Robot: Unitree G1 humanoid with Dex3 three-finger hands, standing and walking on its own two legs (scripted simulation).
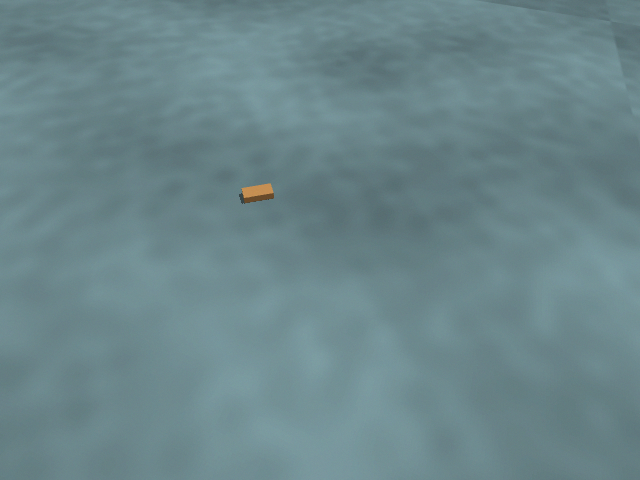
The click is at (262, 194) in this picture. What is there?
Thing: flat box
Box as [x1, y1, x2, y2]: [242, 183, 273, 202]
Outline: 270,183 242,188 244,201 248,202 272,198 273,192
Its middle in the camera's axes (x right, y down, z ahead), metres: -0.27 -0.21 +1.82
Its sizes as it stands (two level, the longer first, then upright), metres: 0.138 0.071 0.033
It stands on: the floor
